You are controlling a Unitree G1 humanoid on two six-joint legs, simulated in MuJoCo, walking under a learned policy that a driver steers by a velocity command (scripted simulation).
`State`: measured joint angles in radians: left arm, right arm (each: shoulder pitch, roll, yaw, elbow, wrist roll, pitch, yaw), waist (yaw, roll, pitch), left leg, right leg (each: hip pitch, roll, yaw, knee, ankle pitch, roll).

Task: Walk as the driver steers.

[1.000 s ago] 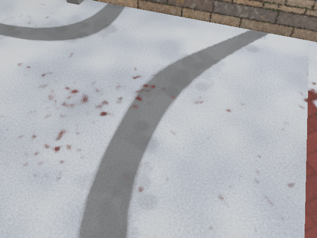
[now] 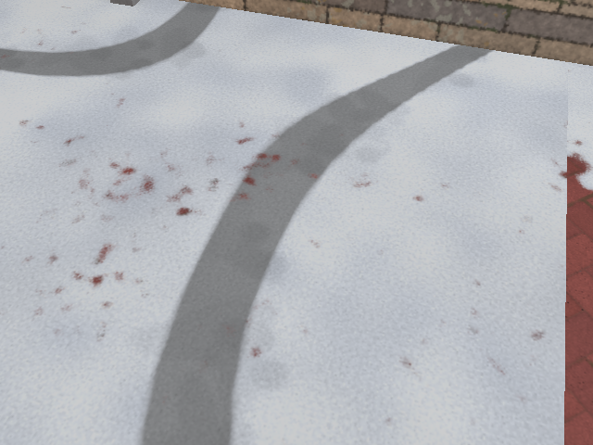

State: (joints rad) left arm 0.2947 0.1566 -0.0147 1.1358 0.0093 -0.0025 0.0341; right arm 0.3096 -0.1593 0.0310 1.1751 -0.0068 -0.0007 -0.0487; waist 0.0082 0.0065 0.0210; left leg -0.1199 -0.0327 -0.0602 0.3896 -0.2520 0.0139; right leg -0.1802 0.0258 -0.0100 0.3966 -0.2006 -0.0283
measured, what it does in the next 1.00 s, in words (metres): walks ahead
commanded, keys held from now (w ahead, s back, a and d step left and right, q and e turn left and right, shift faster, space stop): no key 0.38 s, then w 0.62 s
